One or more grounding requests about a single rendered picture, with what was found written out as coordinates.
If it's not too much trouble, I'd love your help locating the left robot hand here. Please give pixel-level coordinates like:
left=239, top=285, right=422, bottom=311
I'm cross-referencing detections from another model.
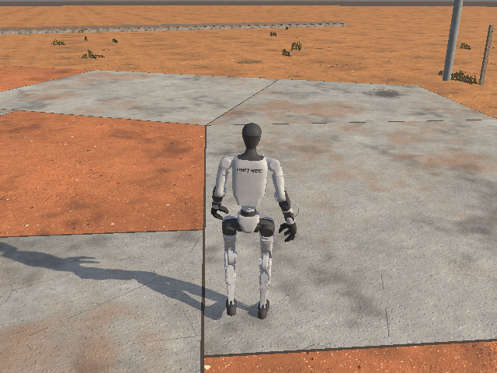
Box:
left=211, top=206, right=229, bottom=220

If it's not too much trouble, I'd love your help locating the robot right forearm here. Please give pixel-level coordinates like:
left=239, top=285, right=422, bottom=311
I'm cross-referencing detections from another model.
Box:
left=279, top=191, right=295, bottom=225

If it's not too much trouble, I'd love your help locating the left robot shin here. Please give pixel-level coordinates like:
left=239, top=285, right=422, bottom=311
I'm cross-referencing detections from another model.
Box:
left=224, top=251, right=236, bottom=305

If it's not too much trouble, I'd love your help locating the robot right upper arm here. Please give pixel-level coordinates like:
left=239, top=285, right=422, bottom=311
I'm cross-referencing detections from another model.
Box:
left=266, top=158, right=286, bottom=202

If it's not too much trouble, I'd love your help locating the right robot hand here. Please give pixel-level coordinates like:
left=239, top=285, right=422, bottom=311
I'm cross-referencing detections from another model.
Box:
left=279, top=222, right=297, bottom=242

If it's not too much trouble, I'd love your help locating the robot shin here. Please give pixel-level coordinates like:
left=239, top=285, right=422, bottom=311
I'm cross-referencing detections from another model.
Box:
left=224, top=251, right=236, bottom=305
left=259, top=258, right=272, bottom=308

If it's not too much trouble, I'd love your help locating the robot left forearm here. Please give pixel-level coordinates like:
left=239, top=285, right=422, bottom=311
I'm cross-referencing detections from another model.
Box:
left=212, top=186, right=223, bottom=209

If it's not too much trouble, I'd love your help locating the right robot shin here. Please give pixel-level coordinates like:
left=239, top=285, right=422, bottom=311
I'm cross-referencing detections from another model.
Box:
left=259, top=258, right=272, bottom=308

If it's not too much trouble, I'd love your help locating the robot left upper arm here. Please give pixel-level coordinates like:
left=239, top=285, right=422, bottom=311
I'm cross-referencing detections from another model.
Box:
left=214, top=155, right=235, bottom=197

